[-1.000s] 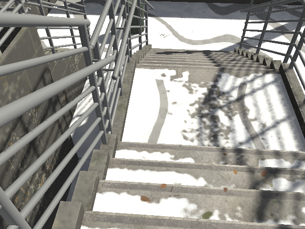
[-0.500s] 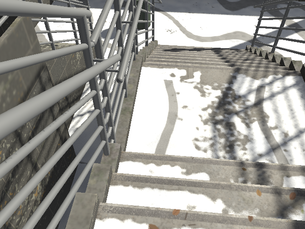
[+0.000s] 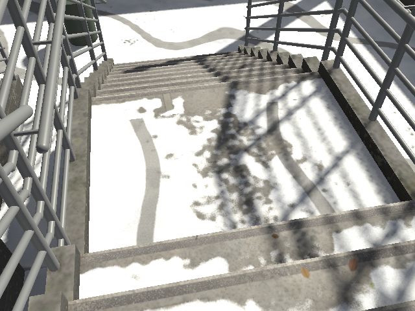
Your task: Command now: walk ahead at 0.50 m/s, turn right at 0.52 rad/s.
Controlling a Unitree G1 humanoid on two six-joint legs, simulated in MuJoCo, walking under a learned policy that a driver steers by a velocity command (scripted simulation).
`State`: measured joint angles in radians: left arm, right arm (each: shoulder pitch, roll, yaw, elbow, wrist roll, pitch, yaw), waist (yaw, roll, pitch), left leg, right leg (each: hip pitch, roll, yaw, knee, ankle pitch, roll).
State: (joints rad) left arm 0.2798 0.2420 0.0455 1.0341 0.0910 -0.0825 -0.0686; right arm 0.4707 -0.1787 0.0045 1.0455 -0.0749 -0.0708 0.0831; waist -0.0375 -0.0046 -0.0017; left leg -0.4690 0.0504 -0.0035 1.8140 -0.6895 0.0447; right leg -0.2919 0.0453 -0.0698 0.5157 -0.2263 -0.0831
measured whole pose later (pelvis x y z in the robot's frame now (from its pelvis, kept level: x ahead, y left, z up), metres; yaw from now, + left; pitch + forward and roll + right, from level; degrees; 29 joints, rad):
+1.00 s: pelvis +0.40 +0.08 -0.18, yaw -6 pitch +0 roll -2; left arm 0.25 0.16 0.01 1.03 0.00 -0.02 -0.04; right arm 0.30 -0.17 -0.02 0.99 0.02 -0.03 0.04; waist 0.02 0.00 0.01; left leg -0.20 0.00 0.05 0.63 -0.42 0.04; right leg -0.32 -0.02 -0.08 0.60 -0.26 0.00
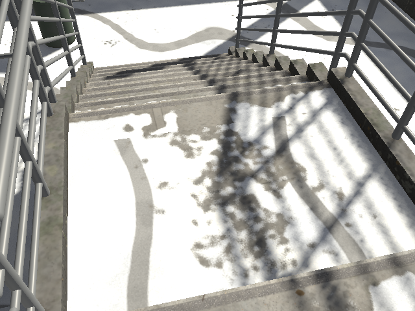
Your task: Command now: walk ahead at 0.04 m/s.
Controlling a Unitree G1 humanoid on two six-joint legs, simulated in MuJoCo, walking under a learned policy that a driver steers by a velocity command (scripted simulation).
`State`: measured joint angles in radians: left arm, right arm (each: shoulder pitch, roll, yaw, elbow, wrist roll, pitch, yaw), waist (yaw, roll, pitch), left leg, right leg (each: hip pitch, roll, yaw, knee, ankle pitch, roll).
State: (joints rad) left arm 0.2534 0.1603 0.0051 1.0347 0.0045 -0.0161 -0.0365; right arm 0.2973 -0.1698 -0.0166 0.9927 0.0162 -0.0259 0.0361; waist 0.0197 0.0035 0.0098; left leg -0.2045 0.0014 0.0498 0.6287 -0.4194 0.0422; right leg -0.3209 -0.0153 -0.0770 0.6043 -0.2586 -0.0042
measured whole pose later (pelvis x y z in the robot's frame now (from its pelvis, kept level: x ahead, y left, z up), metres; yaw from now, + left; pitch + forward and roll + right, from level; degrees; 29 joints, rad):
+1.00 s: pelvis +0.08 -0.03 -0.03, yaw +0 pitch -1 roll +2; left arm 0.07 0.26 0.06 0.96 0.02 0.00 -0.02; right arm 0.52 -0.22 -0.07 1.13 -0.02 -0.11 -0.01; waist -0.07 -0.02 0.05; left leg -0.09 -0.01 0.05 0.71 -0.61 0.02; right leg -0.59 -0.09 0.03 0.68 0.37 -0.01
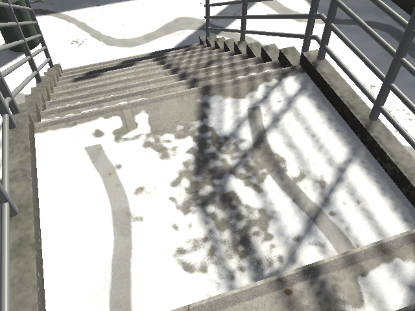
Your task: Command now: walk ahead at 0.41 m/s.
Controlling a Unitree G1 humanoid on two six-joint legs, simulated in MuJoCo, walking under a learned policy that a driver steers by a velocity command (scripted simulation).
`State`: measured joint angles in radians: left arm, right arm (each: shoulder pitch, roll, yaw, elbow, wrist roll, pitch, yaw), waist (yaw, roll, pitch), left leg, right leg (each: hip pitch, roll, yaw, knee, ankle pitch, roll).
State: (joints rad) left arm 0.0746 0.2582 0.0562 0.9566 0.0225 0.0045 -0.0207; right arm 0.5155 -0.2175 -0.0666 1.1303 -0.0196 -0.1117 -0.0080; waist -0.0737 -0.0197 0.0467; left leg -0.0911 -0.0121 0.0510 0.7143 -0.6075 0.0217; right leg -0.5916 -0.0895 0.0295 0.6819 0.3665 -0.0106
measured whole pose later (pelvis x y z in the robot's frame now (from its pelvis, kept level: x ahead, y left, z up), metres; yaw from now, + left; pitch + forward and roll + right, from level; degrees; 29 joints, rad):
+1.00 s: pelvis +0.50 -0.03 -0.31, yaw +22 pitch +1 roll +2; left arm 0.17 0.23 0.02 0.85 0.07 -0.11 -0.04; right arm 0.39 -0.23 -0.05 1.00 -0.08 -0.12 0.05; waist -0.03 -0.01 0.01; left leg -0.30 -0.06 0.06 0.61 -0.33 0.08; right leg -0.71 -0.12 0.06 1.18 -0.23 0.04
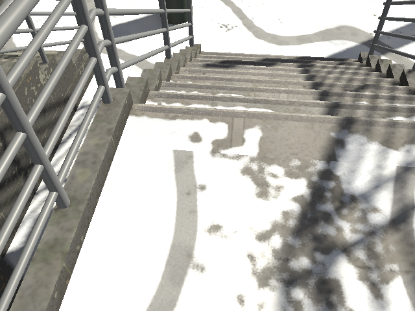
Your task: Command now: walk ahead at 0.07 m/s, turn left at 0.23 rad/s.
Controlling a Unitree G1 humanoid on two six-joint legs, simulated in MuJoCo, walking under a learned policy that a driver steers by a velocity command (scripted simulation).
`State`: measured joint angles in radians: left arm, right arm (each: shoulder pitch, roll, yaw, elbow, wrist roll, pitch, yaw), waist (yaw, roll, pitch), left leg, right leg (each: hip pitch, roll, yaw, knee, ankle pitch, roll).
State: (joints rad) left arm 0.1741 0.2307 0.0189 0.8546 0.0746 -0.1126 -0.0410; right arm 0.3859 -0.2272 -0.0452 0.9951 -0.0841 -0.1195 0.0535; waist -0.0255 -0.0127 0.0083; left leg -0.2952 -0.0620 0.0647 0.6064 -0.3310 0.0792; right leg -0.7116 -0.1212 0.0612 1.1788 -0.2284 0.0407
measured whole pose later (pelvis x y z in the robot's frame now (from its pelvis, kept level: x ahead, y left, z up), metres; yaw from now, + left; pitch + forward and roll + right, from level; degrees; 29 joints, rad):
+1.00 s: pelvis +0.18 -0.12 -0.15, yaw -2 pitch -1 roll +4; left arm 0.39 0.15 0.04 1.02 0.00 0.04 0.05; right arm 0.24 -0.06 -0.03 0.97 0.03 -0.01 -0.07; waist 0.03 -0.12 -0.05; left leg -0.55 0.03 0.03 1.49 -0.83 -0.03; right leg -0.30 -0.07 -0.03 0.59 -0.35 -0.03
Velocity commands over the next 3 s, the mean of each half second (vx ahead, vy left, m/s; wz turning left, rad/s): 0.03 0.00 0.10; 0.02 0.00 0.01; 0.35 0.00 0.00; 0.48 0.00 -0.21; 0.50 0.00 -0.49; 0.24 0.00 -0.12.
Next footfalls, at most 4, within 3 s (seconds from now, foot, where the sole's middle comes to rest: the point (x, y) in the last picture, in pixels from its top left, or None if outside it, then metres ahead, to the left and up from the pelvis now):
0.24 right None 0.26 -0.23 -0.93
0.80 left None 0.17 0.04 -0.77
1.54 left None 0.48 0.06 -0.93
2.12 right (252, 247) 0.79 -0.14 -0.93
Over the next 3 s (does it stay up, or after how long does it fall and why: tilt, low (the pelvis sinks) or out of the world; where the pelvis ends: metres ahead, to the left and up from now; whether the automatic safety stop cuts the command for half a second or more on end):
stays up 1.06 -0.08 -0.16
